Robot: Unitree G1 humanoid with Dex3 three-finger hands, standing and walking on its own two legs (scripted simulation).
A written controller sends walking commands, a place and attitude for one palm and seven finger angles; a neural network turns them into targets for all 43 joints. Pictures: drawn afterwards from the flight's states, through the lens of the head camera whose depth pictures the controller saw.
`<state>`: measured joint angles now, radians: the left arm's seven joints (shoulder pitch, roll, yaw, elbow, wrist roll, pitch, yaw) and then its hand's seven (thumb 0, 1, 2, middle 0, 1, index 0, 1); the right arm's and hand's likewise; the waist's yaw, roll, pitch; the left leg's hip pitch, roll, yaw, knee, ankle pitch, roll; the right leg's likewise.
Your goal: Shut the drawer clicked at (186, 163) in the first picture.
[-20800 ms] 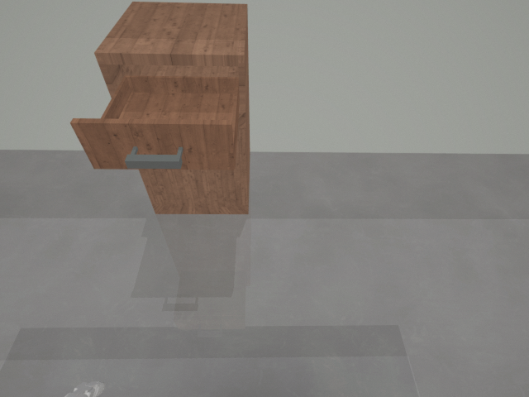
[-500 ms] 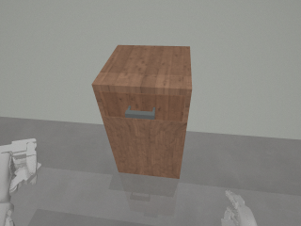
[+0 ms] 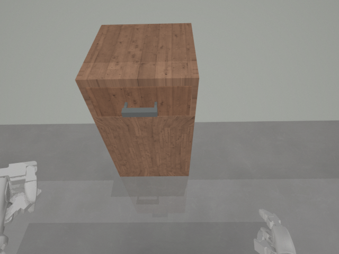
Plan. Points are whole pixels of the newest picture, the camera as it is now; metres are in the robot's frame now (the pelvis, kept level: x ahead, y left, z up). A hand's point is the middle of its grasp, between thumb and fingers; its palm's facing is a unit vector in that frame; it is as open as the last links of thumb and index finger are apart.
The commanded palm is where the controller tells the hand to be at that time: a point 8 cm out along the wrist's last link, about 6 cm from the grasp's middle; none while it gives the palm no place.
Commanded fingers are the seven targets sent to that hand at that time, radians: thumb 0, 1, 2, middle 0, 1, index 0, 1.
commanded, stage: step back with the hand held close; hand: left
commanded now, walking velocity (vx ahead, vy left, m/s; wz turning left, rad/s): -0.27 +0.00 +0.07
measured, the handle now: (140, 108) +0.64 +0.16 -0.11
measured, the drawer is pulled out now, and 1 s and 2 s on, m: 0.00 0.00 0.00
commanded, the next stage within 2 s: stop stepping back and stand still in 1.30 s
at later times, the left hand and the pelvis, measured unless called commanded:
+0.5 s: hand out of the picture +0.11 +0.25 +0.15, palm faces +0.40 -0.80 -0.45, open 3.3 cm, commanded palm +0.04 +0.29 +0.17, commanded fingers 0.00 0.90 0.90 -1.40 -1.60 -1.40 -1.60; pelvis -0.08 +0.01 -0.01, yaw +2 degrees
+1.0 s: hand out of the picture +0.02 +0.28 +0.17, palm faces +0.44 -0.74 -0.50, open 3.3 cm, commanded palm -0.06 +0.30 +0.17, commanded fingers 0.00 0.90 0.90 -1.40 -1.60 -1.40 -1.60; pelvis -0.15 +0.01 -0.02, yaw +7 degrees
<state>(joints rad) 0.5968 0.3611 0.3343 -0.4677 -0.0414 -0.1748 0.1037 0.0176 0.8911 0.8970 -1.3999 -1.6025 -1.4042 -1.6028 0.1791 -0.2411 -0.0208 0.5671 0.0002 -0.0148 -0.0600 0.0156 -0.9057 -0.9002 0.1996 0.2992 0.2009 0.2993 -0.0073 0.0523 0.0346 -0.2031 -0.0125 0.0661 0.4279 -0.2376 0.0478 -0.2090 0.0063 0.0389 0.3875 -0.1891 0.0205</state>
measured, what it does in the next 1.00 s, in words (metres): walks backwards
